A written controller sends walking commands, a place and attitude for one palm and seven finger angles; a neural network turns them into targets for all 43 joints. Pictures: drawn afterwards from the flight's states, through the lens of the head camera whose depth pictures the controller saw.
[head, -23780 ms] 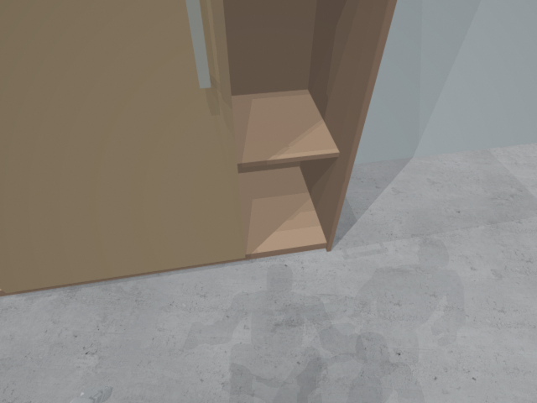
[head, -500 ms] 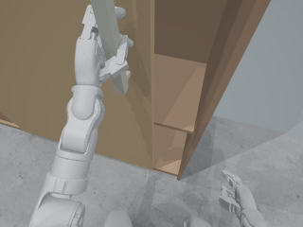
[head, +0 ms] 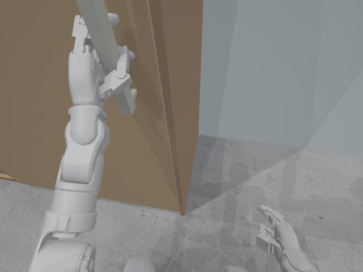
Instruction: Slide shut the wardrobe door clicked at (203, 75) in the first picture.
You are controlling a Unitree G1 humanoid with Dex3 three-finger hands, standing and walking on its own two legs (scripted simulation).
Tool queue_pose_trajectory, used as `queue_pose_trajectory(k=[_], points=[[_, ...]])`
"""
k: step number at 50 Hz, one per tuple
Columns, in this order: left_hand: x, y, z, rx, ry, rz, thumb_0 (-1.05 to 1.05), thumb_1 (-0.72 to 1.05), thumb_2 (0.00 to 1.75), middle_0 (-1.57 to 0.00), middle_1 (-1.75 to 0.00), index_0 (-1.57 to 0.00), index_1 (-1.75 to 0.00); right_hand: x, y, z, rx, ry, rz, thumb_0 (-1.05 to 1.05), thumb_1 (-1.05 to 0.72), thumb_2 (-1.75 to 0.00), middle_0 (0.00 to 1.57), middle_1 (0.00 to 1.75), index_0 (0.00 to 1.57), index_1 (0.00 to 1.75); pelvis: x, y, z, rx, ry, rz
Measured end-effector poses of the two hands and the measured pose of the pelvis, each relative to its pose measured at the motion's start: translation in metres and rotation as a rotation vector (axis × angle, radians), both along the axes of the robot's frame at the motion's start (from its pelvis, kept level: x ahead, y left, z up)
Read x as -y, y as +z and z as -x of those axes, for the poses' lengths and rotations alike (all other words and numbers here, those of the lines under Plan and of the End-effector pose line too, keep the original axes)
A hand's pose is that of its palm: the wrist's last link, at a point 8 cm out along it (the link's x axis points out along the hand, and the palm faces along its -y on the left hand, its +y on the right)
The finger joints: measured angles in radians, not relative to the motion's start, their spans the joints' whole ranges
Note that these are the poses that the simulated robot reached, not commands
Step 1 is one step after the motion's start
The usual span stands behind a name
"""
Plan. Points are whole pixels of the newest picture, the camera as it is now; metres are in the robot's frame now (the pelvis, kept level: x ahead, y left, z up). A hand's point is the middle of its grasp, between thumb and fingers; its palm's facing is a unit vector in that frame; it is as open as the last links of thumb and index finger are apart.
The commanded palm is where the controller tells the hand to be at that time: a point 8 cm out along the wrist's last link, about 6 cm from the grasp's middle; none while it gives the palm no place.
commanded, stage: step sideways, sliding the door along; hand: left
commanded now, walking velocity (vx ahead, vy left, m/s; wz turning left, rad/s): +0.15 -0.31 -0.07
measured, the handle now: (107, 28) +0.41 +0.17 +0.30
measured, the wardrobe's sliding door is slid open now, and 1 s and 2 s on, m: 0.00 0.00 0.01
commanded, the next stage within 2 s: stop walking and hold the door there in 0.24 s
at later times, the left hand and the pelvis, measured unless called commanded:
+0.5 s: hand (125, 69) +0.38 +0.15 +0.24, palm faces +0.37 -0.91 -0.15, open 6.5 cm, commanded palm +0.34 +0.17 +0.23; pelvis +0.02 -0.11 +0.03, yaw -5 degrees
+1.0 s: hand (121, 70) +0.38 +0.15 +0.24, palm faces +0.52 -0.82 -0.24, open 6.7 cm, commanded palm +0.34 +0.19 +0.23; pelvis +0.01 -0.15 +0.02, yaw -9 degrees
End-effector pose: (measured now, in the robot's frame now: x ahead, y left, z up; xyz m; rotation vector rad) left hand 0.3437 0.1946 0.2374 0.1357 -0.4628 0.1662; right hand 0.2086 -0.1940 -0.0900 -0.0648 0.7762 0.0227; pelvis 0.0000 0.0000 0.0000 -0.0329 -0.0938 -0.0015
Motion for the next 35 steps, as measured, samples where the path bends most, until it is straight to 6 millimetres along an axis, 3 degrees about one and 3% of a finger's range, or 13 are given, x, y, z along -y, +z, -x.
queue_pose_trajectory(k=[3,9,11,17,24,27,30,35], points=[[0.003,0.001,0.002,-0.028,0.071,0.022,-0.07,0.69,0.82,-0.47,-1.41,-0.13,-1.2,0.023,-0.002,0.011,-0.047,-0.005,0.024,0.01,-0.91,-0.9,0.19,0.3,0.2,0.3,0.018,0.006,0.004,-0.008,0.024,-0.022],[0.005,0.001,0.003,-0.033,0.114,0.048,-0.07,0.66,0.83,-0.47,-1.41,-0.19,-1.22,0.062,0.013,0.033,-0.127,-0.021,0.122,0.01,-0.91,-0.9,0.19,0.3,0.2,0.3,0.035,0.021,0.005,-0.076,0.012,-0.052],[0.004,0.0,0.002,-0.017,0.103,0.045,-0.07,0.67,0.82,-0.46,-1.41,-0.19,-1.2,0.073,0.014,0.035,-0.123,-0.036,0.151,0.01,-0.91,-0.9,0.19,0.3,0.2,0.3,0.039,0.016,0.006,-0.074,0.015,-0.045],[0.005,0.001,0.002,-0.036,0.116,0.06,-0.07,0.66,0.82,-0.46,-1.42,-0.21,-1.21,0.082,0.032,0.031,-0.126,0.008,0.133,0.01,-0.91,-0.9,0.19,0.3,0.2,0.3,0.06,0.031,0.003,-0.047,0.013,0.006],[0.004,0.005,0.0,-0.047,0.179,-0.042,-0.1,0.64,0.83,-0.52,-1.46,-0.24,-1.3,0.107,0.042,0.018,-0.087,-0.023,0.1,0.01,-0.91,-0.9,0.2,0.3,0.2,0.3,0.1,0.036,-0.015,-0.046,-0.076,0.055],[0.005,0.007,0.002,-0.065,0.259,-0.07,-0.14,0.61,0.82,-0.52,-1.45,-0.27,-1.31,0.131,0.036,0.011,-0.035,-0.045,0.078,0.01,-0.91,-0.9,0.2,0.3,0.2,0.3,0.124,0.028,-0.024,-0.027,-0.093,0.047],[0.007,0.007,0.003,-0.068,0.362,-0.119,-0.19,0.57,0.81,-0.5,-1.44,-0.28,-1.32,0.165,0.019,0.002,0.027,-0.062,0.07,0.01,-0.9,-0.9,0.2,0.3,0.21,0.3,0.153,0.006,-0.033,-0.004,-0.082,-0.006],[0.01,0.011,0.007,-0.138,0.459,-0.144,-0.24,0.55,0.77,-0.48,-1.42,-0.3,-1.36,0.225,0.008,0.014,0.018,-0.177,0.139,0.01,-0.91,-0.9,0.2,0.3,0.2,0.3,0.158,0.01,-0.026,0.007,-0.11,-0.015]])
